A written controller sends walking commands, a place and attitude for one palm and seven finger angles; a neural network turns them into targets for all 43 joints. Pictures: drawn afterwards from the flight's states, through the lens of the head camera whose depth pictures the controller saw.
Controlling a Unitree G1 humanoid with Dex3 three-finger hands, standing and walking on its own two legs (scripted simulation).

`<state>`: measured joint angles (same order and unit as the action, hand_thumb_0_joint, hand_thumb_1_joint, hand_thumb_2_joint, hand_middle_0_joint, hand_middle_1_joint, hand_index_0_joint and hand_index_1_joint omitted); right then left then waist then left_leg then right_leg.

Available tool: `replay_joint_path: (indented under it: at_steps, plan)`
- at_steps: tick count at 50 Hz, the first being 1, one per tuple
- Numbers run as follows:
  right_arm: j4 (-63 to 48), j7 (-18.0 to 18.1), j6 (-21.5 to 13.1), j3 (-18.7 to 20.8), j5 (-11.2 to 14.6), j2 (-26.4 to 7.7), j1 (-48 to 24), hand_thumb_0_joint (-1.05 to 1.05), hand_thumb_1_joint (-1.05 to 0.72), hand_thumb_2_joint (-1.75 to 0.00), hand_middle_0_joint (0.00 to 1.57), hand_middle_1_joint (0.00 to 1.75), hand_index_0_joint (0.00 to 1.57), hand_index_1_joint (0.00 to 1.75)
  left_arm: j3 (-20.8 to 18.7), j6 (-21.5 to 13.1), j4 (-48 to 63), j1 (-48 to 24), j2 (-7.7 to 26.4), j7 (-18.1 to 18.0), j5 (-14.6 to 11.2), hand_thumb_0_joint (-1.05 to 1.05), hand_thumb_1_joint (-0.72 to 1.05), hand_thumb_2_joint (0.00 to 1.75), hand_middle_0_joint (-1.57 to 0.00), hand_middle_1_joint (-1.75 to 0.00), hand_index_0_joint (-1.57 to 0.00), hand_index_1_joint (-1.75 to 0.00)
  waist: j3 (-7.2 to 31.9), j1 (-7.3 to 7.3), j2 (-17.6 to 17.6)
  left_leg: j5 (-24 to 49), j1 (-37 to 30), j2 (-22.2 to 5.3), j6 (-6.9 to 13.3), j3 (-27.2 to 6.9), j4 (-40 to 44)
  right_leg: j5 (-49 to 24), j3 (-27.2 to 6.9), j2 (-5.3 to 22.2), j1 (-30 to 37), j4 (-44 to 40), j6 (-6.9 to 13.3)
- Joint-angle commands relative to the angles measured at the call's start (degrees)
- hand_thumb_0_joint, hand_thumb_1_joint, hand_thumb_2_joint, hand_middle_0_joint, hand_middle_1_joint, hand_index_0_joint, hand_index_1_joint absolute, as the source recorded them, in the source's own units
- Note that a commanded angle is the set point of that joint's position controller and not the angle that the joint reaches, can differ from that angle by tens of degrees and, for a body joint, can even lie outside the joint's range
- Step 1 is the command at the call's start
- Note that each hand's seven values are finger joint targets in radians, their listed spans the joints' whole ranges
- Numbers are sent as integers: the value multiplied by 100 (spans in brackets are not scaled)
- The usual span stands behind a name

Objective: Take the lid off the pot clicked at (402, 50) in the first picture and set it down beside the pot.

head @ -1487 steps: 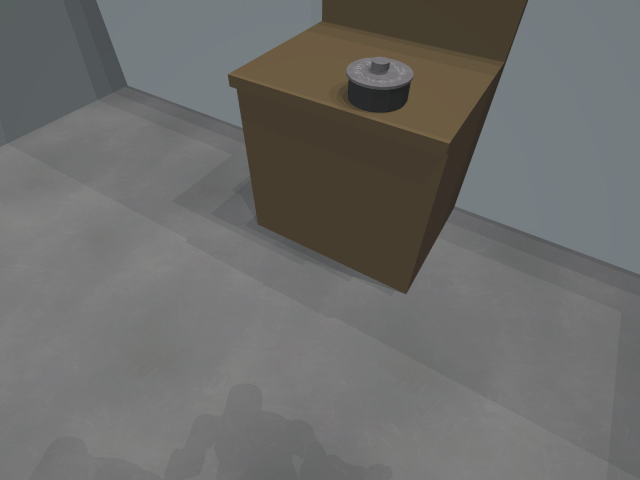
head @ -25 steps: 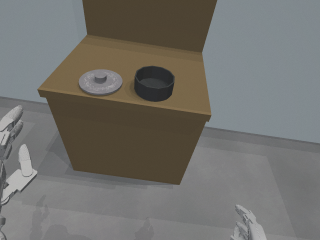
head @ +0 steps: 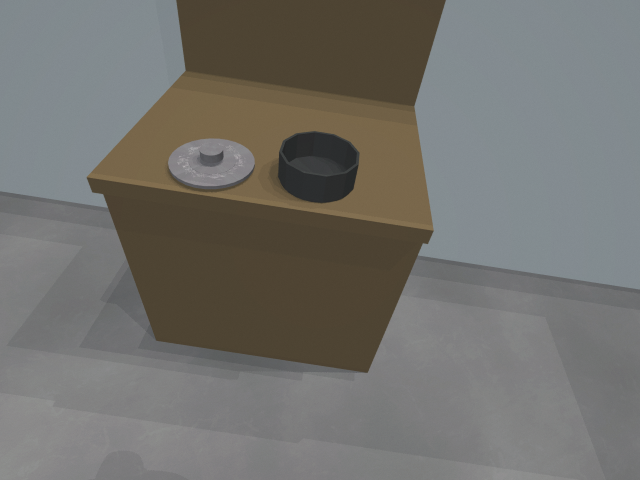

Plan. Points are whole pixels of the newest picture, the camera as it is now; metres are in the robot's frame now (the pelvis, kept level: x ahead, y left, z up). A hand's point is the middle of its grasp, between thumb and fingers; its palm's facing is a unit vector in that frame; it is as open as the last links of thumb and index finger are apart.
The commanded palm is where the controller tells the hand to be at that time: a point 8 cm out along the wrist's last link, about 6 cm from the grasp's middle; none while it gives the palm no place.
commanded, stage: stop stepping back and stand still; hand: left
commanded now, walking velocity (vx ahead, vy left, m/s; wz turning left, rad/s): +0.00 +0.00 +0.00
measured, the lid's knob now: (211, 152) +0.76 +0.26 -0.01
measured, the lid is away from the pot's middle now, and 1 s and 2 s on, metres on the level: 0.24 0.24 0.24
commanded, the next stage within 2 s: let the arm hang, fingers relaxed in 0.24 s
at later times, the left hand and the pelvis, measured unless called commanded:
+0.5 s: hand out of the picture -0.01 +0.14 -0.16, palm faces +0.06 -0.98 -0.18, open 7.4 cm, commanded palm none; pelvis +0.02 -0.01 +0.02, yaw +0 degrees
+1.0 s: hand out of the picture +0.01 +0.13 -0.16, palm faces +0.06 -0.98 -0.17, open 7.4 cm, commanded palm none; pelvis +0.03 -0.03 +0.02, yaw +0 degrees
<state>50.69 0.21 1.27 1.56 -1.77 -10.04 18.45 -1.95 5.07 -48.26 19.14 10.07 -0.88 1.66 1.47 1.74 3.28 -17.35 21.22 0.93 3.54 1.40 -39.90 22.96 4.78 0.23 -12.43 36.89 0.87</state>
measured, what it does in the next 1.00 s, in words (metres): stands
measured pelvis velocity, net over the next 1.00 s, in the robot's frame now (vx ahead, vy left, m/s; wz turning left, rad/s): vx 0.03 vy -0.03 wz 0.00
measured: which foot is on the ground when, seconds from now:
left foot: down 0.00-1.00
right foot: down 0.00-1.00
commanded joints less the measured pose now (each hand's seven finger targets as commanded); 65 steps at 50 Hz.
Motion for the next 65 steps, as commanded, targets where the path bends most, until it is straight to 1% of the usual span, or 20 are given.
replay_joint_path:
  at_steps: [1,2,3,4,6,7,11,15,19,22,25,32,33,37,39,45,48,52,56,65]
  plan:
    - [-126,182,-286,190,35,-958,-43,0,-90,-90,20,30,20,30,-115,-461,-150,228,700,42,-84,0,90,90,-20,-30,-20,-30,-160,-331,-1865,75,-207,-1190,445,-2060,2605,-120,-523,64,-231,-166,147]
    - [-19,199,-300,165,73,-862,-3,0,-90,-90,20,30,20,30,-71,-493,-374,361,672,44,-95,0,90,90,-20,-30,-20,-30,110,-363,-1794,403,-403,-1107,404,-1808,2422,-360,-569,98,6,-496,133]
    - [66,211,-293,142,109,-751,-3,0,-90,-90,20,30,20,30,-30,-506,-544,388,638,41,-96,0,90,90,-20,-30,-20,-30,78,-358,-1376,457,-413,-1032,326,-1612,2334,-614,-573,114,196,-851,136]
    - [173,205,-304,134,137,-665,63,0,-90,-90,20,30,20,30,16,-532,-726,495,579,25,-96,0,90,90,-20,-30,-20,-30,239,-342,-1123,498,-522,-899,236,-1389,2201,-915,-637,209,395,-1170,142]
    - [412,198,-293,143,167,-535,241,0,-90,-90,20,30,20,30,77,-580,-991,526,491,-22,-118,0,90,90,-20,-30,-20,-30,284,-199,-720,863,-790,-690,95,-972,1849,-1393,-654,367,448,-1429,190]
    - [539,203,-287,135,173,-480,358,0,-90,-90,20,30,20,30,92,-596,-1078,510,454,-47,-130,0,90,90,-20,-30,-20,-30,283,-142,-689,1056,-924,-661,76,-882,1745,-1505,-645,416,411,-1476,200]
    - [854,211,-210,137,174,-292,493,0,-90,-90,20,30,20,30,152,-587,-1379,538,284,-122,-135,0,90,90,-20,-30,-20,-30,-202,-89,-384,860,-875,-627,52,-799,1702,-1307,-666,462,146,-1691,227]
    - [1048,204,-160,142,157,-197,465,0,-90,-90,20,30,20,30,169,-568,-1593,595,200,-171,-131,0,90,90,-20,-30,-20,-30,-541,-97,-325,571,-760,-614,33,-779,1772,-1032,-656,442,-14,-1724,244]
    - [1143,196,-169,157,149,-115,422,0,-90,-90,20,30,20,30,141,-578,-1642,577,159,-203,-114,0,90,90,-20,-30,-20,-30,-599,-115,-249,647,-715,-607,34,-735,1764,-1083,-695,442,30,-1693,245]
    - [1225,202,-171,153,141,-72,385,0,-90,-90,20,30,20,30,120,-585,-1651,510,106,-220,-110,0,90,90,-20,-30,-20,-30,-678,-111,-20,775,-697,-566,12,-685,1713,-1124,-693,478,63,-1739,243]
    - [1240,195,-170,145,130,-6,357,0,-90,-90,20,30,20,30,90,-587,-1596,436,108,-231,-110,0,90,90,-20,-30,-20,-30,-832,-126,-109,831,-620,-524,-9,-640,1688,-1114,-735,497,31,-1766,256]
    - [1218,218,-183,141,109,-2,330,0,-90,-90,20,30,20,30,43,-587,-1559,349,127,-226,-126,0,90,90,-20,-30,-20,-30,-775,-146,-516,975,-649,-533,-22,-641,1671,-1273,-715,490,176,-1718,275]
    - [1192,221,-182,141,124,21,356,0,-90,-90,20,30,20,30,35,-590,-1540,352,134,-229,-123,0,90,90,-20,-30,-20,-30,-742,-147,-407,1009,-638,-549,-16,-640,1650,-1306,-722,481,217,-1736,264]
    - [1187,231,-184,147,124,-8,352,0,-90,-90,20,30,20,30,30,-604,-1523,326,130,-228,-135,0,90,90,-20,-30,-20,-30,-571,-132,-393,1232,-791,-536,-34,-579,1542,-1601,-740,527,325,-1745,255]
    - [1194,233,-177,148,127,15,371,0,-90,-90,20,30,20,30,30,-602,-1508,298,127,-232,-128,0,90,90,-20,-30,-20,-30,-672,-116,-336,1268,-768,-557,-32,-570,1553,-1634,-720,509,280,-1736,251]
    - [1224,253,-191,149,131,-15,367,0,-90,-90,20,30,20,30,19,-606,-1516,326,88,-240,-134,0,90,90,-20,-30,-20,-30,-484,-115,-374,1591,-988,-587,-10,-573,1503,-1896,-684,492,370,-1678,230]
    - [1242,258,-188,145,148,0,352,0,-90,-90,20,30,20,30,21,-603,-1524,326,93,-245,-134,0,90,90,-20,-30,-20,-30,-579,-118,-297,1640,-972,-594,-8,-560,1498,-1931,-664,479,338,-1691,212]
    - [1265,263,-188,145,144,-6,337,0,-90,-90,20,30,20,30,20,-614,-1554,390,78,-253,-139,0,90,90,-20,-30,-20,-30,-489,-114,-238,1694,-1052,-569,-28,-499,1450,-2089,-714,515,423,-1724,201]
    - [1281,271,-190,142,138,-13,335,0,-90,-90,20,30,20,30,15,-606,-1546,377,67,-253,-139,0,90,90,-20,-30,-20,-30,-546,-117,-413,1767,-1096,-608,-19,-505,1489,-2072,-673,484,368,-1683,206]
    - [1298,264,-180,135,143,-11,310,0,-90,-90,20,30,20,30,13,-614,-1540,380,82,-256,-135,0,90,90,-20,-30,-20,-30,-653,-111,-290,1633,-1033,-593,-37,-464,1511,-2068,-722,494,375,-1762,180]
